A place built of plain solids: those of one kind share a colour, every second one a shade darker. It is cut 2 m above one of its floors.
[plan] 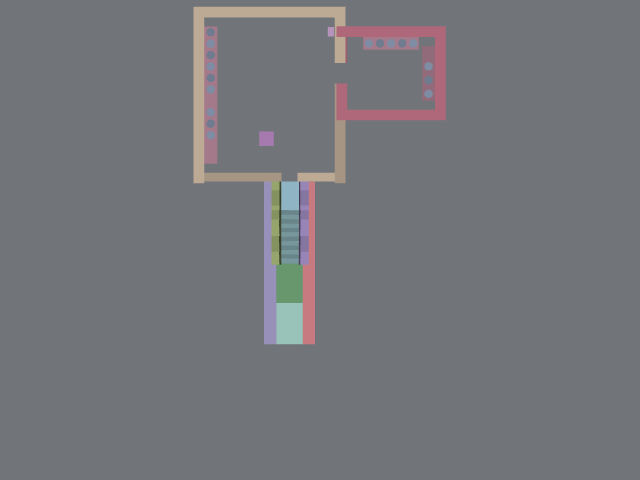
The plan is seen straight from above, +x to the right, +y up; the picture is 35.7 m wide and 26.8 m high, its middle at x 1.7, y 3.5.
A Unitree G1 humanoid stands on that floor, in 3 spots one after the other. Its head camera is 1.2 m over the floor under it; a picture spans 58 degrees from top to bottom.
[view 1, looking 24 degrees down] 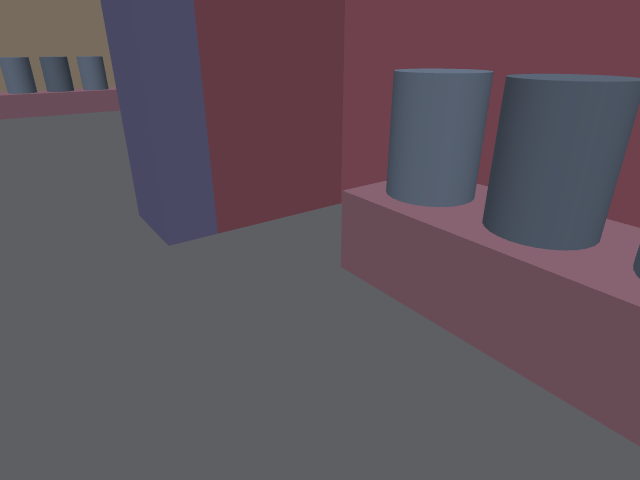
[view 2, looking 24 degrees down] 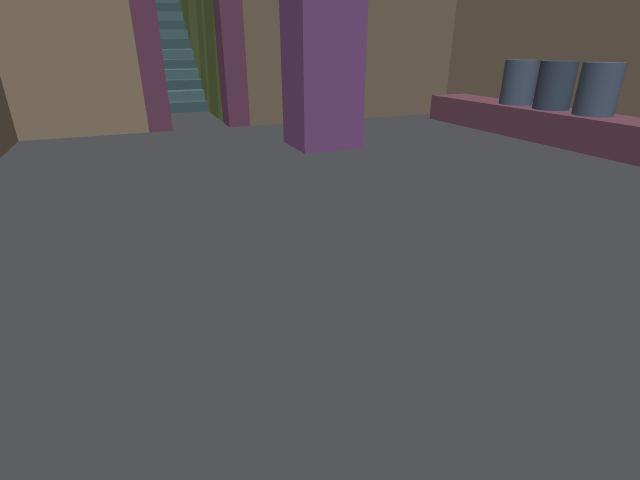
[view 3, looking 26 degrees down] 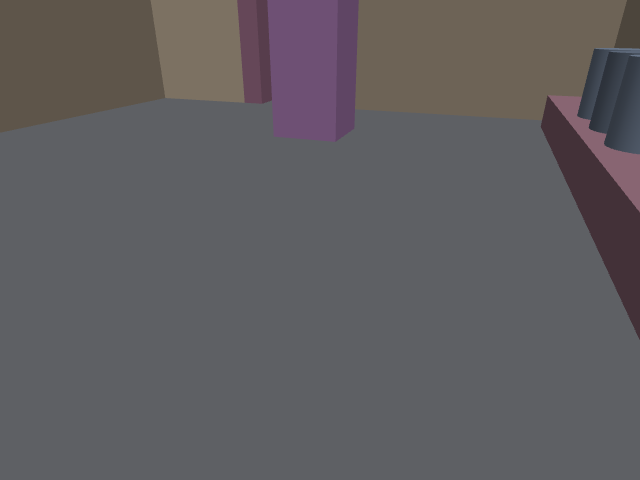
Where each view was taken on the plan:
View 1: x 5.91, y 12.67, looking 144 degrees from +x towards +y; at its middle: ground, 2.95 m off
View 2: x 1.02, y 14.52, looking -113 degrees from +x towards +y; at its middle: ground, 2.95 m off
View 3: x -3.26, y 14.42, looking -70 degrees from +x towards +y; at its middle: ground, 2.74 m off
